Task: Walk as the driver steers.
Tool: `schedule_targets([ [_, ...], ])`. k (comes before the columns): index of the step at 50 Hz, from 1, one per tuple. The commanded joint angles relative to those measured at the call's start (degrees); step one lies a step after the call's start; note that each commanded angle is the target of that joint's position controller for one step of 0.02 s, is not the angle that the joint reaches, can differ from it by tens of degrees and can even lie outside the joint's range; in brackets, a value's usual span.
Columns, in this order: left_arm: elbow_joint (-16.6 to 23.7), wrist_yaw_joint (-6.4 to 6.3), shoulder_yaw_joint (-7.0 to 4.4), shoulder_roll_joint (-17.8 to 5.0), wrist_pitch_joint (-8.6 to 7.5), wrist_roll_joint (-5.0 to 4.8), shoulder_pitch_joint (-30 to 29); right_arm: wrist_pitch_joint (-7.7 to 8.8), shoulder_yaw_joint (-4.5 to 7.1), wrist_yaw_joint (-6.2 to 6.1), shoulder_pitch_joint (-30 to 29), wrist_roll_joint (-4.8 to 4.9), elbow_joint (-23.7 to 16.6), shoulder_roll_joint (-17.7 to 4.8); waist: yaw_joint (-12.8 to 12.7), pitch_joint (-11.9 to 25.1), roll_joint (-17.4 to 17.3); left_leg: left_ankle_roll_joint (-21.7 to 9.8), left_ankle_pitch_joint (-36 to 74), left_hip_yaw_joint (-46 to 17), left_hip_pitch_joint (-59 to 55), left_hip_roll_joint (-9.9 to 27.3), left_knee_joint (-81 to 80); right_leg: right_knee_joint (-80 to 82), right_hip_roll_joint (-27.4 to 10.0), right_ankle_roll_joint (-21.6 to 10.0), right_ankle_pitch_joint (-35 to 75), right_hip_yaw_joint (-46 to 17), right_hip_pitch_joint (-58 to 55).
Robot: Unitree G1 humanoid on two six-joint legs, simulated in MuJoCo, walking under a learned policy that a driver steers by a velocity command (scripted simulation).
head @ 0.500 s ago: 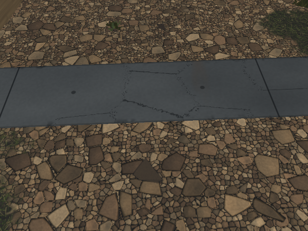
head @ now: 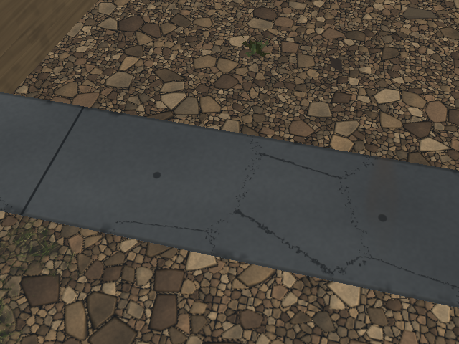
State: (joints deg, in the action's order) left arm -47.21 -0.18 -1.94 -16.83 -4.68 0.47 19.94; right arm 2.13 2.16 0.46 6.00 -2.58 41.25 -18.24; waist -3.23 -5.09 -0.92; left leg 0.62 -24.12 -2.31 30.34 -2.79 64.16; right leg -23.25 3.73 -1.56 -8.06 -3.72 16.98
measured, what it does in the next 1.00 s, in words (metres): walks ahead, turning right: left foot, then right foot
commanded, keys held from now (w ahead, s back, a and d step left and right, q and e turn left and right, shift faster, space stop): e+shift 0.64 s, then shift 0.06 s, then q+shift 0.30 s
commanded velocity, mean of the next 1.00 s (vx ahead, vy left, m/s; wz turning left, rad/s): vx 0.08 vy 0.00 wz -0.55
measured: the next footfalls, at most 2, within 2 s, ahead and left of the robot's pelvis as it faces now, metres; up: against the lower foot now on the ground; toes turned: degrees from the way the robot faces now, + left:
left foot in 0.18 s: +0.26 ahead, +0.09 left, +0.00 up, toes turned -13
right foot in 0.58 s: +0.11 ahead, -0.11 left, +0.00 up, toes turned -34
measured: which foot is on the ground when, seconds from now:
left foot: up 0.00-0.16, down 0.18-0.58, up 0.60-1.00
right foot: down 0.00-0.18, up 0.20-0.56, down 0.58-1.00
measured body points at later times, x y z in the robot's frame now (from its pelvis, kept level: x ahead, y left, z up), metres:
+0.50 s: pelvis +0.12 +0.01 +0.00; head +0.15 +0.00 +0.44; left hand +0.38 +0.21 -0.10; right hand +0.13 -0.30 -0.10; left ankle +0.22 +0.10 -0.74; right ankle +0.08 -0.09 -0.70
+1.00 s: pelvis +0.12 -0.02 +0.00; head +0.13 -0.03 +0.45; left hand +0.39 +0.08 -0.11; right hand +0.01 -0.28 -0.13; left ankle +0.16 +0.08 -0.71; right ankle +0.07 -0.09 -0.74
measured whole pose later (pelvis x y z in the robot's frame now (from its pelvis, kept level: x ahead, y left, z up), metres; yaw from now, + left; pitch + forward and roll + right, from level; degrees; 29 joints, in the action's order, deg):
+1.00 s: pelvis +0.12 -0.02 +0.00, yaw -33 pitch -1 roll -1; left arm -40.3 -1.1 -0.2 -12.4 2.1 1.4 7.8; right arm -4.5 2.7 1.2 18.3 0.0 44.6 -15.7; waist 2.7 -2.3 -0.3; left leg -0.4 -25.8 1.4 17.4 0.0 44.3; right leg -27.0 3.7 -4.1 -14.8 2.2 10.9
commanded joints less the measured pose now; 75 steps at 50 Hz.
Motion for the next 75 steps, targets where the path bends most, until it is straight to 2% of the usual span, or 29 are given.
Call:
schedule_targets([
  [1, 3.1, -0.02, -2.49, -8.7, 0.17, 0.62, -1.1, -0.58, -1.23, 0.2, 5.2, 0.76, -4.5, -0.1, 5.7, 10.5, 5.7, 1.3, 5.5, 0.5, -4.6, 0.3, -15.1, 2.9, -10.8, -11.0, 51.2, -13.1, -4.6],
  [4, 4.1, 0.25, -3.54, -9.4, 1.91, 0.11, -2.5, -1.67, -1.4, -0.48, 2.3, 1.88, -5.2, -1.8, 6.0, 11.1, 8.3, 0.7, 17.6, 0.8, -15.8, -1.6, -24.1, 2.3, -6.9, -6.4, 37.0, -13.0, 2.8],
  [8, 5.1, 0.06, -4.39, -8.7, 3.4, -0.88, -1.2, -0.62, -0.65, -2.21, 3.4, 0.55, -5.1, -4.5, 6.7, 8.5, 4.0, -0.8, 26.8, -3.1, -25.9, 1.9, -37.0, -7.4, -2.4, -1.6, 13.9, -17.6, 6.9],
  [9, 5.8, 0.18, -3.97, -6.1, 3.22, -1.32, 1.6, 0.01, -0.1, -2.77, 5.5, 0.02, -5.4, -7.3, 6.2, 10.4, -2.9, -3.1, 38.2, -10.4, -31.3, 12.5, -38.5, -17.6, 0.7, 0.4, -1.7, -13.8, 10.1],
  [10, 5.8, -0.54, -3.4, -2.8, 3.7, -1.61, 11.1, -0.5, -0.09, -2.73, 7.2, 0.2, -6.6, -8.8, 2.4, 17.5, -11.7, -8.4, 58.5, -21.4, -36.4, 29.4, -36.0, -31.6, 5.2, 0.8, -33.4, -5.9, 11.6],
  [11, 5.5, -1.12, -4.09, -7.1, 4.88, -0.49, 12.8, -1.63, 0.81, -2.76, 7.5, 1.91, -6.6, -8.1, 3.5, 21.9, -13.3, -13.9, 50.6, -27.2, -34.4, 31.8, -39.4, -39.7, 3.5, 1.0, -32.7, -0.8, 12.8],
  [13, 5.1, -0.53, -4.79, -7.9, 6.97, 1.19, 6.5, -2.28, -0.67, -3.2, 0.8, 1.94, -7.9, -2.0, 1.7, 11.1, -6.6, -12.4, 32.5, -17.9, -25.3, 23.2, -44.5, -44.3, -0.7, 2.7, -23.6, 0.3, 14.9],
  [15, 5.7, 0.57, -4.78, -6.7, 8.42, 0.84, 4.6, -2.32, -0.45, -3.59, -1.6, 1.17, -7.9, -2.3, 0.6, 8.2, -7.8, -12.5, 35.2, -9.3, -20.2, 20.0, -46.2, -47.0, -2.2, 4.5, -20.0, 1.8, 13.0],
  [22, 11.4, 3.04, -3.36, -3.5, 9.93, -0.2, -5.4, -1.59, 1.22, -2.62, 2.1, 0.37, -5.9, -3.8, 2.3, 8.9, -8.6, -11.6, 29.6, 2.2, -19.5, 20.6, -45.9, -31.9, -5.4, 3.4, -14.8, 4.4, 8.3],
  [27, 14.3, 4.0, -3.48, -5.2, 9.97, -0.78, -9.2, -2.02, 3.18, -0.87, 4.0, 0.8, -5.7, -7.9, 3.1, 9.3, -9.5, -7.4, 22.0, 7.7, -17.1, 22.7, -40.7, -15.5, -3.7, 0.7, -13.8, 9.4, -2.3],
  [28, 13.9, 3.85, -3.7, -5.5, 9.66, -0.53, -7.5, -2.35, 3.45, -0.56, 4.2, 1.3, -5.6, -8.2, 1.7, 9.5, -7.4, -4.8, 18.2, 10.0, -14.6, 22.0, -36.5, -9.5, -2.7, -0.2, -10.5, 9.5, -6.9],
  [29, 12.4, 3.2, -4.34, -7.5, 9.05, 0.16, -3.9, -2.87, 3.61, -0.26, 6.6, 1.33, -4.8, -7.5, 0.3, 9.1, -0.7, -0.9, 10.7, 12.6, -8.4, 19.5, -28.2, -2.4, -3.7, -1.6, -7.0, 3.7, -13.4],
  [30, 13.0, 1.89, -5.52, -14.4, 8.36, 0.41, -3.0, -3.81, 2.71, 0.23, 10.0, 1.04, -5.6, -3.1, 2.0, 6.0, 17.8, 4.1, -13.0, 17.4, 5.1, 11.8, -10.9, 5.7, -18.9, -5.2, 4.1, -19.0, -16.1],
  [31, 14.8, 1.25, -7.38, -20.0, 8.17, 0.85, -1.9, -4.98, 2.13, -0.93, 2.1, 0.38, -10.4, -3.6, -1.8, 5.5, 18.3, 5.2, -15.1, 6.1, 11.3, 5.7, -3.4, 5.6, -25.2, -13.8, 17.4, -29.9, -9.9],
  [32, 14.0, 0.94, -6.77, -16.6, 8.28, 0.95, -2.2, -5.39, 2.36, -1.44, 0.1, 0.79, -10.2, -4.9, -1.3, 5.0, 10.8, 4.8, -9.6, 1.6, 11.2, 7.5, -0.5, 4.8, -21.6, -13.8, 14.6, -23.5, -10.5],
  [33, 14.4, 0.54, -5.87, -14.5, 8.47, 0.78, -6.6, -5.1, 2.42, -1.61, 2.3, 1.75, -8.9, -4.9, 1.3, 4.0, 10.1, 3.9, -3.2, 1.0, 9.8, 7.5, -1.4, 4.9, -18.3, -12.2, 12.4, -18.1, -8.3],
  [35, 15.5, 0.13, -4.69, -10.9, 8.39, 0.14, -12.3, -4.43, 3.03, -1.53, 6.9, 0.95, -5.5, -6.4, 3.9, 6.2, 9.8, 3.4, 3.7, 2.2, 5.7, 6.6, -0.5, 3.4, -12.8, -10.2, 16.8, -12.0, -8.3],
  [37, 14.8, 0.26, -3.19, -7.5, 7.78, -0.19, -11.7, -4.9, 3.04, -1.03, 10.0, 1.21, -3.0, -6.3, 4.1, 9.6, 7.7, 3.1, 4.5, 3.0, 2.0, 5.8, 0.7, 3.1, -12.8, -10.3, 23.8, -9.1, -9.8],
  [41, 12.3, -0.34, -0.59, -2.4, 6.24, 0.73, -10.8, -6.12, 1.46, -0.07, 10.0, 2.16, -0.9, -2.2, 3.3, 8.4, 6.3, 1.8, 5.3, 2.1, -4.8, 6.3, -11.8, 6.4, -14.1, -9.2, 16.7, -6.4, -10.2],
  [45, 9.8, -1.06, -1.54, -7.1, 6.05, 1.45, -9.4, -6.27, 2.1, 0.52, 8.8, 2.31, -0.9, -4.6, 1.6, 4.5, 8.2, -0.5, 0.8, 2.4, -8.9, 2.9, -18.3, 5.2, -16.6, -10.1, 12.4, -6.2, -8.6],
  [50, 8.9, -1.66, -2.01, -6.9, 6.45, 0.92, -10.0, -5.45, 1.95, 0.78, 9.7, 2.81, -1.5, -3.1, 2.5, 4.8, 5.8, -1.8, -4.1, 4.4, -9.1, 3.0, -20.6, 0.7, -19.8, -11.5, 23.0, -5.9, -11.8],
  [54, 8.4, -1.96, -2.81, -7.5, 6.41, 0.35, -12.2, -4.31, 2.03, 0.75, 12.5, 2.69, -1.9, -2.5, 5.7, 6.5, 3.7, -4.3, 9.9, 2.2, -18.8, 2.4, -39.1, -8.6, -16.4, -5.5, 15.7, 0.5, -7.6],
  [55, 9.5, -1.88, -2.68, -6.1, 6.37, 0.66, -11.9, -3.55, 3.34, 0.46, 13.8, 1.54, -2.3, -7.9, 5.5, 6.6, -6.3, -7.3, 21.5, -14.1, -24.2, 11.7, -45.4, -21.3, -10.0, -1.1, 1.5, 6.1, 1.4],
  [56, 13.1, -2.15, -1.57, -2.7, 6.8, 0.62, -16.5, -3.32, 5.38, 0.62, 16.9, 1.96, -2.0, -15.0, 6.6, 3.5, -15.5, -16.4, 49.6, -31.5, -28.3, 22.8, -44.9, -29.9, 1.9, 2.4, -26.6, 7.3, 17.8],
  [57, 12.7, -2.45, -1.22, -3.0, 7.0, 1.41, -16.1, -3.49, 5.69, 0.38, 19.9, 2.06, -1.4, -13.9, 7.8, 6.0, -9.8, -21.1, 49.1, -31.4, -29.7, 23.6, -45.0, -39.1, 0.1, 2.6, -29.9, 1.1, 19.6],
  [59, 11.0, -1.74, -1.76, -4.6, 6.57, 0.34, -14.8, -4.75, 4.72, -0.42, 11.5, 2.73, -3.1, -9.3, 3.9, 3.2, -2.4, -17.0, 36.5, -22.0, -26.0, 15.8, -45.2, -40.3, -2.9, 3.1, -19.1, -1.1, 19.5],
  [61, 10.5, -1.05, -2.09, -5.9, 6.46, 1.09, -14.1, -5.33, 4.39, -0.69, 8.2, 3.14, -4.4, -7.8, 3.4, 5.0, -3.7, -14.0, 37.3, -18.7, -26.9, 11.1, -44.6, -38.6, -2.9, 4.4, -14.1, -0.3, 18.4],
  [69, 11.6, -0.79, -1.43, -6.3, 6.72, 0.75, -15.7, -5.44, 5.75, -0.61, 12.1, 2.34, -4.5, -10.8, 6.1, 6.8, -5.5, -12.7, 30.4, -25.5, -28.3, 9.0, -42.6, -27.4, -1.5, 5.4, -12.0, -1.4, 18.3],
  [75, 10.1, -1.0, -1.01, -6.6, 6.17, -0.07, -12.6, -5.31, 3.9, -0.88, 9.3, 1.21, -4.9, -7.9, 5.8, 8.4, -6.9, -11.2, 41.7, -23.6, -23.1, 9.2, -39.8, -20.4, -2.3, 3.1, -13.1, 1.3, 6.1],
])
